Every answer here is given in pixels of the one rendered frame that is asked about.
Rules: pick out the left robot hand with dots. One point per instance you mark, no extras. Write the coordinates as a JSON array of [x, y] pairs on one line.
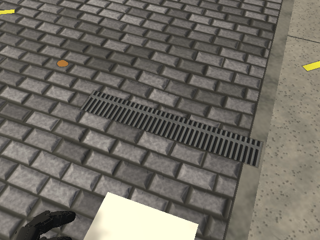
[[44, 222]]

